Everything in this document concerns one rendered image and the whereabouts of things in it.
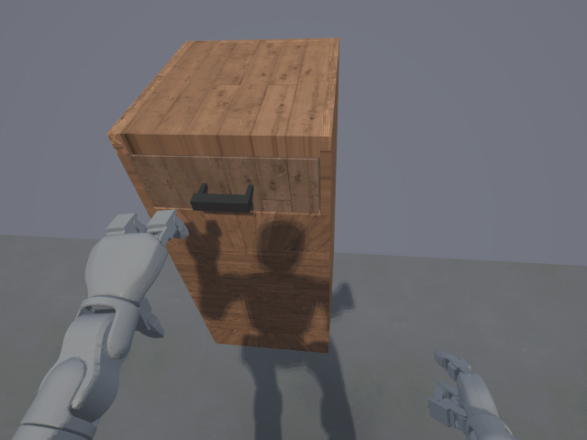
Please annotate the drawer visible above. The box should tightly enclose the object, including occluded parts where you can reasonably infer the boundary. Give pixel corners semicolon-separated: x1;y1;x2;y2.
130;154;321;214

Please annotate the robot right hand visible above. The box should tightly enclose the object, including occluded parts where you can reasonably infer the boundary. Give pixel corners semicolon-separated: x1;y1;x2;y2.
428;350;499;434

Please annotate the cabinet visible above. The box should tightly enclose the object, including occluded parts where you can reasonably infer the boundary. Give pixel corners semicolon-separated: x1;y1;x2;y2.
106;38;339;353

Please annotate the robot left hand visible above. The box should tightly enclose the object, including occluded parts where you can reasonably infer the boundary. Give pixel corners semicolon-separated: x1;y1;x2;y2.
85;209;189;338

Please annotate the handle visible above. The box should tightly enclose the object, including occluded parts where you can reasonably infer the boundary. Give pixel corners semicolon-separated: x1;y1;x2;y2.
190;183;254;213

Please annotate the left robot forearm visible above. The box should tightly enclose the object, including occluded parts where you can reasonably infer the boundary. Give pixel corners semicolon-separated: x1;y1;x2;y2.
11;295;140;440

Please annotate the right robot forearm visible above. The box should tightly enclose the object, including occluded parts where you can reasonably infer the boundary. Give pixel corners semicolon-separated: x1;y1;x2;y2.
465;413;517;440

